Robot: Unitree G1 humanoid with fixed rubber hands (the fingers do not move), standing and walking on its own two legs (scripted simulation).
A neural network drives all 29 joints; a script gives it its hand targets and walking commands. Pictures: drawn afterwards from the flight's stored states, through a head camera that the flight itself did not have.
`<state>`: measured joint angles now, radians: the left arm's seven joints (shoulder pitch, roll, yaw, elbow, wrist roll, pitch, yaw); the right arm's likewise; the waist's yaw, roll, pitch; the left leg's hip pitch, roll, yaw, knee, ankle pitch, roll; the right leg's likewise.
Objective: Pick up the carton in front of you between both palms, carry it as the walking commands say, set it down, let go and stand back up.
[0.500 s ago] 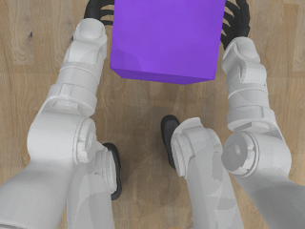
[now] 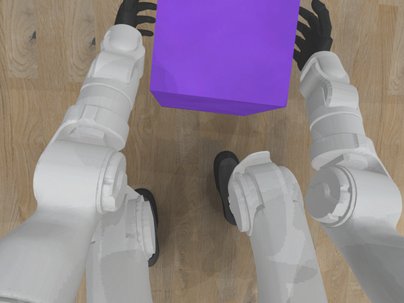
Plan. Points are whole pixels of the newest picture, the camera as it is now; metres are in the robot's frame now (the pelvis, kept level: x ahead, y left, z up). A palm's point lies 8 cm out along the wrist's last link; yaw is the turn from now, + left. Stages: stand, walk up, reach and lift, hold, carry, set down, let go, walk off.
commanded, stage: set down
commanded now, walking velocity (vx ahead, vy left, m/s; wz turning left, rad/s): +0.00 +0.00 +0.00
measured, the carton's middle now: (214, 56) +0.50 -0.12 -0.24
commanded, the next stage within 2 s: let go in 1.94 s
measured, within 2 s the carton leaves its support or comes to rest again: rests again in 0.26 s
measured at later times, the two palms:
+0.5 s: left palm (133, 32) +0.54 +0.03 -0.18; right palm (314, 57) +0.46 -0.27 -0.16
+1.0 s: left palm (106, 14) +0.57 +0.06 -0.17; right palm (322, 65) +0.45 -0.29 -0.16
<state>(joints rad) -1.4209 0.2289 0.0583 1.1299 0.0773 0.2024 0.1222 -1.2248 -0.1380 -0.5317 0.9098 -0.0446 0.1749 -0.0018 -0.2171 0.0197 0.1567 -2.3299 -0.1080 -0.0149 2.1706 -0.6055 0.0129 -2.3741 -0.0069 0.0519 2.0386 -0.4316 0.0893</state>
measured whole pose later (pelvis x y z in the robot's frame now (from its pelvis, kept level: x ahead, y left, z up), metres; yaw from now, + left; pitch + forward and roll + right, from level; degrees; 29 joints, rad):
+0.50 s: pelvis +0.00 +0.00 +0.00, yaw -1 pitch +41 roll -4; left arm -1.47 0.20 0.12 1.16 0.16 0.14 0.02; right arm -1.26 -0.21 -0.59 1.03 -0.05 0.10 0.02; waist -0.17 -0.01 0.24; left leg -2.29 -0.10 -0.03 2.20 -0.62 0.00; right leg -2.34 0.00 0.03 2.05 -0.43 0.08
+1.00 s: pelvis +0.00 -0.02 +0.00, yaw -1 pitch +41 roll -3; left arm -1.42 0.41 -0.13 1.03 -0.13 0.09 0.07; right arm -1.17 -0.24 -0.34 0.99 0.23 -0.03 -0.11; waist -0.17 -0.01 0.27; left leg -2.26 -0.09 -0.08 2.19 -0.64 -0.04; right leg -2.32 0.00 -0.01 2.05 -0.43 0.04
